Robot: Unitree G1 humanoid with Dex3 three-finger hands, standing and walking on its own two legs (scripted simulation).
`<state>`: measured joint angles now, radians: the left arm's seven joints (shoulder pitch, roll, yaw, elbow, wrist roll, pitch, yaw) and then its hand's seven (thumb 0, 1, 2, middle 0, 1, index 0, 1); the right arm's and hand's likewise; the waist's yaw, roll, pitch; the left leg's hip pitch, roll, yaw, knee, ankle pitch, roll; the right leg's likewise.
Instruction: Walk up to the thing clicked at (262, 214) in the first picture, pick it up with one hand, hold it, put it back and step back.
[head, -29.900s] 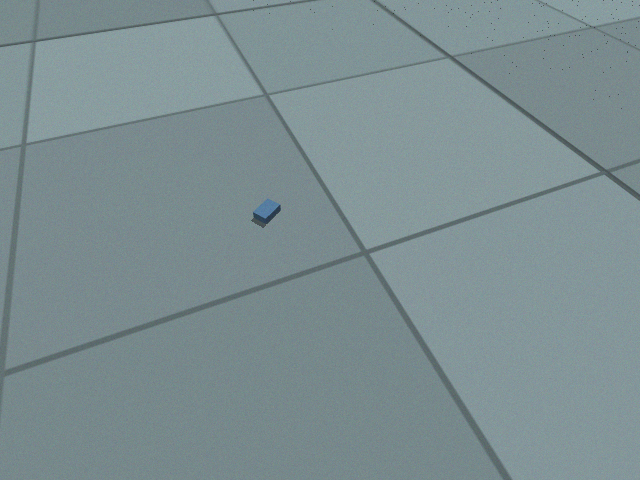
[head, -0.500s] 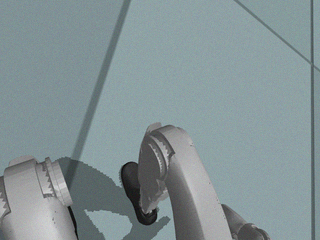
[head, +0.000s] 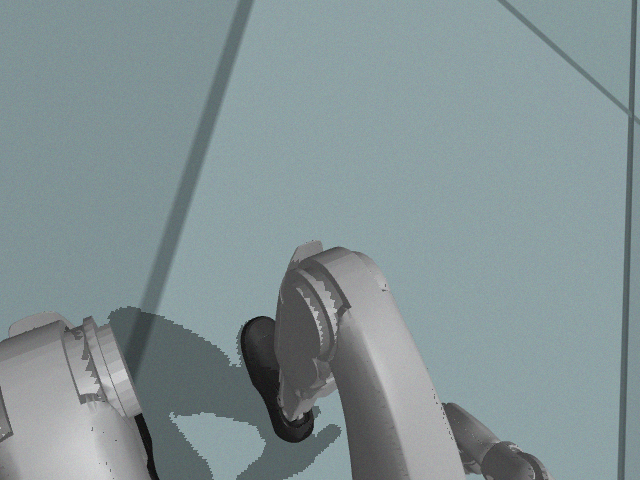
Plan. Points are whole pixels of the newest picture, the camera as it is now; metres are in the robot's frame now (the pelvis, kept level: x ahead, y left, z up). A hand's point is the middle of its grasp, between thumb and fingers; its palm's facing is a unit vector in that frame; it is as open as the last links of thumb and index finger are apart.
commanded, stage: open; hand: left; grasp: from above
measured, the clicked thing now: out of the picture +0.41 +0.37 -0.28
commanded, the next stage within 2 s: withdraw in 0.12 s
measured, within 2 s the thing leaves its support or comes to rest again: neither
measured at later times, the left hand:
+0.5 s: hand out of the picture +0.44 +0.37 -0.21, palm faces -0.24 -0.12 -0.96, open 13.7 cm
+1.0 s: hand out of the picture +0.36 +0.35 -0.12, palm faces -0.51 -0.16 -0.85, open 13.5 cm
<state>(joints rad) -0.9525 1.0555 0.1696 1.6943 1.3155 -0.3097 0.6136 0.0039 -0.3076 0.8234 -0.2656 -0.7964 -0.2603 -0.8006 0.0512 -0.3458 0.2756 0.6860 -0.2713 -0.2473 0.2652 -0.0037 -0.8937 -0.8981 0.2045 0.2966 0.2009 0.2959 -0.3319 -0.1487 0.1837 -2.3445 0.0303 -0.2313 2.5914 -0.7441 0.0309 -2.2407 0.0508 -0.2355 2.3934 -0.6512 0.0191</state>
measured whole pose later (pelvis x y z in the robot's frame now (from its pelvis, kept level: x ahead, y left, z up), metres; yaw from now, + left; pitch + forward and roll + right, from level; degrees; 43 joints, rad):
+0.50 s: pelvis +0.00 +0.00 +0.00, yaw +0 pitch +28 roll -14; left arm -0.95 0.96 0.20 1.56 1.33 -0.24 0.69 0.00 -0.43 0.93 -0.13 -0.96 -0.14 -0.94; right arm 0.09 -0.34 0.22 0.69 -0.25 -0.27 0.30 0.00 -0.89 -0.90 0.21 0.30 0.20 0.30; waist -0.30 -0.12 0.09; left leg -2.36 0.03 -0.22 2.58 -0.74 0.03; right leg -2.26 0.05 -0.23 2.39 -0.65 0.02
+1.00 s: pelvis -0.02 -0.01 +0.04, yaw +7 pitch +30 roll -8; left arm -0.82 0.78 0.08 1.29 1.22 -0.38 0.25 0.00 -0.42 0.95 -0.16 -0.94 -0.16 -0.94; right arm 0.12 -0.35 0.10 0.69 -0.12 -0.05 0.16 0.00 -0.90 -0.90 0.20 0.30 0.20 0.30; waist -0.18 -0.04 -0.01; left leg -2.27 0.01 -0.13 2.38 -0.65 0.01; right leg -2.20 0.02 -0.15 2.27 -0.62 -0.02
